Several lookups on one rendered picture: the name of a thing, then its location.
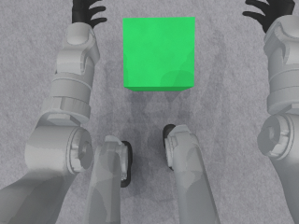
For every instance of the robot left upper arm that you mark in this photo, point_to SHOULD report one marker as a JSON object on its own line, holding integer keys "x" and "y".
{"x": 54, "y": 155}

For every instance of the robot right upper arm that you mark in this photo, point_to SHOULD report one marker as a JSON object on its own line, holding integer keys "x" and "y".
{"x": 279, "y": 140}

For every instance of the right robot hand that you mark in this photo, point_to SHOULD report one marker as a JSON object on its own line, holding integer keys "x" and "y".
{"x": 275, "y": 9}

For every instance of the robot left forearm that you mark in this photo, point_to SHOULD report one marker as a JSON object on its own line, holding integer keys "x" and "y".
{"x": 72, "y": 80}

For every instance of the robot right forearm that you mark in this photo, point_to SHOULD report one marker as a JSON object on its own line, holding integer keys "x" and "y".
{"x": 281, "y": 46}

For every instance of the robot right thigh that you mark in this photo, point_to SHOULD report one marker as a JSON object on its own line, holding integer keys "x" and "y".
{"x": 196, "y": 203}

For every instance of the carton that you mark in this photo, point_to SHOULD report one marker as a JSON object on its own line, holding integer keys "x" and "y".
{"x": 158, "y": 53}

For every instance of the left robot hand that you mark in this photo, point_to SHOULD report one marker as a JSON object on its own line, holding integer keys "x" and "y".
{"x": 82, "y": 13}

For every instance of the robot right foot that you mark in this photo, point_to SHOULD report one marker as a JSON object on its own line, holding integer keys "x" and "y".
{"x": 167, "y": 129}

